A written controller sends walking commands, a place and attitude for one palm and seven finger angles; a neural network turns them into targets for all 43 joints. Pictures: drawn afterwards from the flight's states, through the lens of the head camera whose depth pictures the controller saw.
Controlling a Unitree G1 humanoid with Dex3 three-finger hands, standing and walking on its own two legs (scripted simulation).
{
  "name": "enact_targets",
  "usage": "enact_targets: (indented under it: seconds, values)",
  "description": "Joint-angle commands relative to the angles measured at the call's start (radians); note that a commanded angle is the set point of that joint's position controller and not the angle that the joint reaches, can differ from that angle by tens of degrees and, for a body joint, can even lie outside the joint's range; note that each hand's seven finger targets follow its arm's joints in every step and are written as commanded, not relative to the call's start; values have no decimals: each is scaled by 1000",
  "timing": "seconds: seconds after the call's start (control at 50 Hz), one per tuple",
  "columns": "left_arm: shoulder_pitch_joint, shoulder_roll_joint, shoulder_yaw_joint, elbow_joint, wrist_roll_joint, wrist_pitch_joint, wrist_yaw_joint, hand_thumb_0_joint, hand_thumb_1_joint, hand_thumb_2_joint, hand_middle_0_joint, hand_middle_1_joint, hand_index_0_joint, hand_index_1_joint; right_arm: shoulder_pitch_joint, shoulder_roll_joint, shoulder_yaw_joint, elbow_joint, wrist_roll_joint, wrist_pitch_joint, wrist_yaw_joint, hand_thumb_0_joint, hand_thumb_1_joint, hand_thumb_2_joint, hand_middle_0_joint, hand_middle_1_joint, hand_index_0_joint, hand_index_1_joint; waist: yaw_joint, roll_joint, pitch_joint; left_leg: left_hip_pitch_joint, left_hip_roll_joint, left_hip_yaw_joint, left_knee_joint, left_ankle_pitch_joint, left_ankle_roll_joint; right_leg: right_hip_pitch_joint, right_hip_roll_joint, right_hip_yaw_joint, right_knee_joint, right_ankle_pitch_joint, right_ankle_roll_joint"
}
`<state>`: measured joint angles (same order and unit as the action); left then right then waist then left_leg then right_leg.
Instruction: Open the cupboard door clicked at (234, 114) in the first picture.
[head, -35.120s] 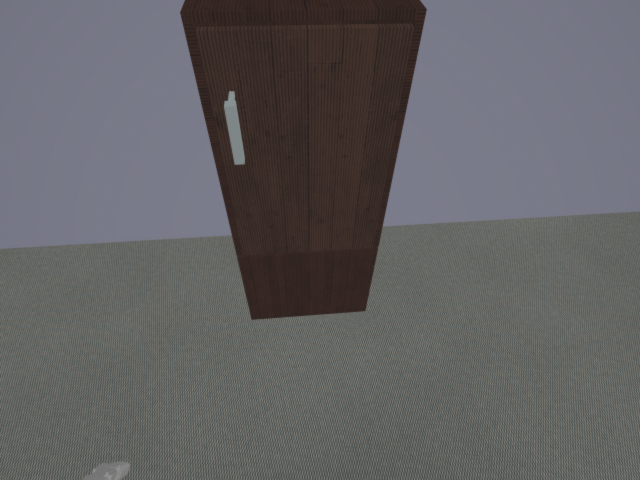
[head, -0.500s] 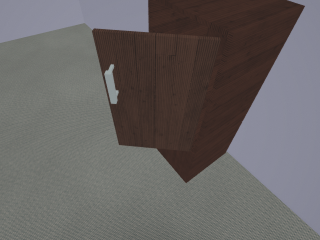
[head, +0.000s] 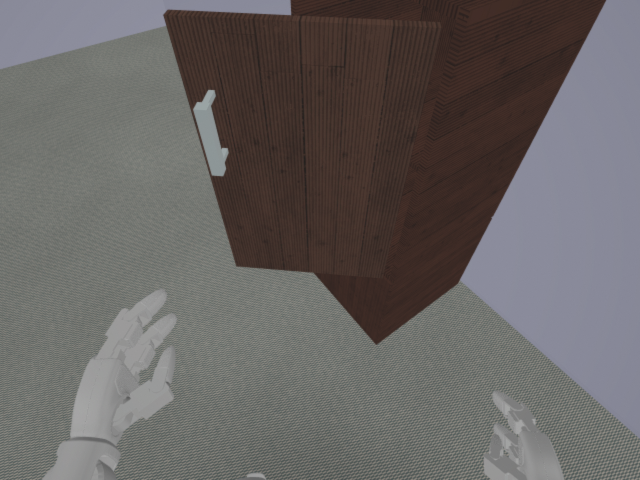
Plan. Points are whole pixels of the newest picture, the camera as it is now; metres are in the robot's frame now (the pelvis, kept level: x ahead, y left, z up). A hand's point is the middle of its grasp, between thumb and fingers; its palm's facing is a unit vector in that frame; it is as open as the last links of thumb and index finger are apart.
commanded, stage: raise the hand with hooked fingers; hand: left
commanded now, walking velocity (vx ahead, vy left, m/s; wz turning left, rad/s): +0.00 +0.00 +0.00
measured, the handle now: (214, 134) +0.61 +0.20 +0.09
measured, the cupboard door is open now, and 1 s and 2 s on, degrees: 48 48 48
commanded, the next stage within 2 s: move the hooked fingers beside the handle in 1.82 s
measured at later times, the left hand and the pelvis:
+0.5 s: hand (115, 391) +0.21 +0.24 +0.03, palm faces -0.06 -1.00 -0.03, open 10.7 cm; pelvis -0.03 +0.01 -0.02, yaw +0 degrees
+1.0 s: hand (59, 354) +0.24 +0.29 +0.07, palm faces -0.02 -1.00 -0.04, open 13.5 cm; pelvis -0.02 +0.04 +0.00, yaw +1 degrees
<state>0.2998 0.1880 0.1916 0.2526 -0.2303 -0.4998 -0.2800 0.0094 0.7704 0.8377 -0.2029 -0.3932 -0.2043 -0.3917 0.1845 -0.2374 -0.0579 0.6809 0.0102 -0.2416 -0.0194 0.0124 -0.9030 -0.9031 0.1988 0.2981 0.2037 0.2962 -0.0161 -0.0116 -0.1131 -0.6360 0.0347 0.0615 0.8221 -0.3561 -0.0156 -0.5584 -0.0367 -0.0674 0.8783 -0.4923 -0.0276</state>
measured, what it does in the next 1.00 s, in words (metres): stands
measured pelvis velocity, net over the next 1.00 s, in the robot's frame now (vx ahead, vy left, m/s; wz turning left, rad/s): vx -0.02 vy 0.04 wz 0.01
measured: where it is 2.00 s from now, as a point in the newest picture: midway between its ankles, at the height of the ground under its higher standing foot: outside the picture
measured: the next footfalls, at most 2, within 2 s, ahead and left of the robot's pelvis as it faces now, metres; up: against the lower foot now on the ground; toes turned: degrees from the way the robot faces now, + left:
none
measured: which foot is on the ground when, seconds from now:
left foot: down 0.00-1.00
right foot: down 0.00-1.00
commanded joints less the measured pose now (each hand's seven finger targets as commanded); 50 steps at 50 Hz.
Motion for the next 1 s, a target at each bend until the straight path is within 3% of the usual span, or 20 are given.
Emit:
enact_targets:
  seconds: [0.0, 0.06, 0.12, 0.18, 0.22, 0.26, 0.32, 0.36, 0.4, 0.46, 0.52, 0.62, 0.68, 0.72, 0.86, 0.9, 0.98]
  values:
    - [125, 220, 199, -78, -107, -135, -215, 0, 550, 750, -225, -525, -225, -525, -80, -145, -52, -247, 21, -52, -1, 0, -900, -900, 200, 300, 200, 300, 82, -15, -223, -55, -64, -13, 136, 175, 20, -12, -5, 129, -1, 360, 23]
    - [-50, 232, 200, -232, -174, -85, -219, 0, 480, 720, -230, -570, -230, -570, -51, -141, -35, -285, 30, -40, -29, 0, -900, -900, 200, 300, 200, 300, 37, -11, -228, -68, -49, -32, 177, 98, 35, -66, 2, 176, -45, 206, 46]
    - [-193, 237, 151, -344, -154, -86, -188, 0, 410, 690, -235, -615, -235, -615, -6, -134, -20, -263, 29, -43, -54, 0, -900, -900, 200, 300, 200, 300, -18, 40, -190, -57, -23, -49, 197, 63, 47, -128, 12, 184, -71, 122, 43]
    - [-286, 254, 107, -356, -129, -67, -189, 0, 340, 660, -240, -660, -240, -660, 17, -148, -5, -234, 26, -58, -77, 0, -900, -900, 200, 300, 200, 300, -48, 57, -167, -49, -9, -67, 204, 58, 56, -169, 30, 168, -65, 102, 32]
    - [-255, 272, 113, -312, -117, -23, -198, 0, 293, 640, -243, -690, -243, -690, 16, -153, 0, -226, 30, -66, -82, 0, -900, -900, 200, 300, 200, 300, -39, 79, -162, -35, -8, -77, 175, 52, 57, -169, 38, 142, -71, 77, 24]
    - [-222, 301, 151, -257, -130, 38, -207, 0, 247, 620, -247, -720, -247, -720, 10, -158, 7, -229, 33, -66, -83, 0, -900, -900, 200, 300, 200, 300, -13, 95, -159, -25, -11, -85, 150, 67, 55, -134, 43, 132, -82, 86, 19]
    - [-147, 324, 202, -250, -143, 111, -201, 0, 177, 590, -252, -765, -252, -765, 1, -149, 11, -250, 36, -56, -76, 0, -900, -900, 200, 300, 200, 300, 21, 77, -204, 8, -16, -82, 96, 96, 52, -67, 38, 112, -103, 117, 26]
    - [-113, 328, 239, -212, -158, 139, -188, 0, 130, 570, -255, -795, -255, -795, -7, -142, 13, -254, 33, -49, -72, 0, -900, -900, 200, 300, 200, 300, 43, 45, -189, 19, -15, -88, 71, 130, 48, -39, 45, 91, -101, 167, 23]
    - [-101, 323, 243, -236, -159, 133, -170, 0, 83, 550, -258, -825, -258, -825, 2, -140, 12, -259, 32, -49, -65, 0, -900, -900, 200, 300, 200, 300, 40, 46, -198, 39, -18, -83, 46, 126, 46, -40, 47, 70, -104, 163, 25]
    - [-144, 302, 213, -235, -154, 117, -153, 0, 13, 520, -263, -870, -263, -870, 12, -148, 17, -261, 28, -54, -58, 0, -900, -900, 200, 300, 200, 300, 25, 43, -142, 47, -17, -91, 17, 83, 45, -82, 61, 43, -109, 108, 19]
    - [-148, 299, 202, -240, -146, 96, -152, 0, -57, 490, -268, -915, -268, -915, 37, -158, 11, -258, 32, -64, -55, 0, -900, -900, 200, 300, 200, 300, 13, 37, -163, 85, -18, -89, -3, 70, 47, -88, 62, 30, -116, 104, 22]
    - [-234, 333, 202, -283, -139, 97, -158, 0, -173, 440, -277, -990, -277, -990, 54, -174, 17, -256, 36, -72, -61, 0, -900, -900, 200, 300, 200, 300, 6, 86, -176, 153, -13, -107, -47, 61, 45, -83, 68, 2, -111, 120, 12]
    - [-251, 367, 231, -305, -136, 110, -152, 0, -243, 410, -282, -1035, -282, -1035, 55, -176, 20, -256, 36, -72, -62, 0, -900, -900, 200, 300, 200, 300, 16, 129, -191, 197, -11, -115, -66, 95, 40, -61, 71, -7, -112, 157, 4]
    - [-248, 351, 221, -297, -139, 124, -149, 0, -290, 390, -285, -1065, -285, -1065, 52, -175, 23, -259, 38, -70, -61, 0, -900, -900, 200, 300, 200, 300, 14, 127, -177, 211, -10, -121, -83, 89, 38, -59, 72, -14, -122, 161, 6]
    - [-328, 385, 241, -241, -140, 194, -175, 0, -453, 320, -297, -1170, -297, -1170, 49, -183, 33, -267, 40, -49, -63, 0, -900, -900, 200, 300, 200, 300, 15, 141, -137, 246, -11, -126, -118, 122, 31, -21, 81, -23, -153, 207, 0]
    - [-345, 395, 249, -227, -139, 208, -187, 0, -500, 300, -300, -1200, -300, -1200, 49, -182, 35, -269, 42, -42, -67, 0, -900, -900, 200, 300, 200, 300, 13, 124, -152, 266, -9, -125, -124, 135, 32, -13, 81, -24, -166, 216, 3]
    - [-436, 419, 255, -221, -142, 224, -213, 0, -500, 300, -300, -1200, -300, -1200, 42, -184, 41, -270, 42, -34, -70, 0, -900, -900, 200, 300, 200, 300, 6, 142, -143, 298, -11, -130, -137, 143, 30, -3, 84, -21, -185, 226, -1]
